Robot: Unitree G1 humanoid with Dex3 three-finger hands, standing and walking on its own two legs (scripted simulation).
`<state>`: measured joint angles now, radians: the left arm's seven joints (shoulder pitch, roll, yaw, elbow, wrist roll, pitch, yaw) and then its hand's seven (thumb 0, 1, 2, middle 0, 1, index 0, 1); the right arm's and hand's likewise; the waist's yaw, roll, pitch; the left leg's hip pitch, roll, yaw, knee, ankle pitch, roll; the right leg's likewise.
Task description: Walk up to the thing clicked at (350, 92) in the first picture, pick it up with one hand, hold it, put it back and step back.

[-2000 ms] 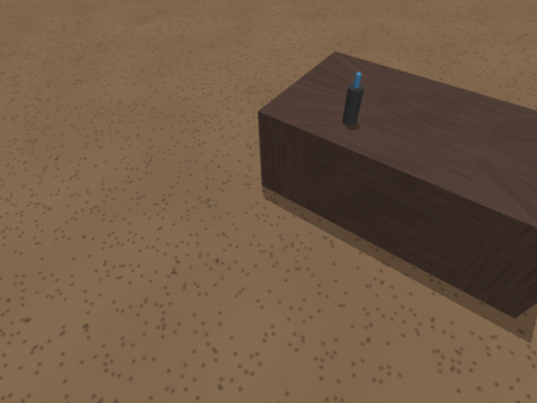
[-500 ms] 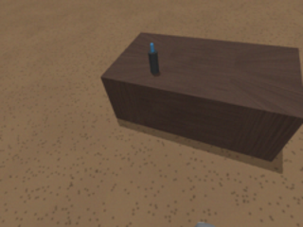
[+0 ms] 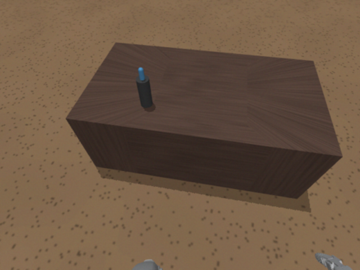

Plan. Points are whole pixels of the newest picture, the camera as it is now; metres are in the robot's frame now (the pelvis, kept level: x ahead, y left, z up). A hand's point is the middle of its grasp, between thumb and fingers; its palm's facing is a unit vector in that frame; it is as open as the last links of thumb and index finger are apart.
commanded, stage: walk up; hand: left
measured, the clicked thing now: (143, 87) +0.87 +0.18 -0.19
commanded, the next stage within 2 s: none
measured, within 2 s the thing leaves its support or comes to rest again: neither
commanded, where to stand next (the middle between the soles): +0.37 +0.08 m, yaw -12 degrees
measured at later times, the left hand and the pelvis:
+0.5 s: hand (80, 197) +0.32 +0.29 -0.10, palm faces -0.12 -0.88 -0.45, open 7.4 cm; pelvis +0.19 +0.03 +0.01, yaw -7 degrees
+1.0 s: hand (57, 180) +0.40 +0.40 -0.15, palm faces -0.25 -0.89 -0.37, open 7.4 cm; pelvis +0.29 +0.14 +0.00, yaw -13 degrees
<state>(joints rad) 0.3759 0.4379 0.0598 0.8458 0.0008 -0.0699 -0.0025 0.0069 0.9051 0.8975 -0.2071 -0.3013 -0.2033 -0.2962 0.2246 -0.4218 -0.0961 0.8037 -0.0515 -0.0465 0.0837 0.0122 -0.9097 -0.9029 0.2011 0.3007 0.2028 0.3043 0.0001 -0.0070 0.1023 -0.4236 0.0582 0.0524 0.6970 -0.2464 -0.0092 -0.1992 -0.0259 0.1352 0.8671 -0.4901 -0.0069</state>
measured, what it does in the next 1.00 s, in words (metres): walks ahead: right foot, then left foot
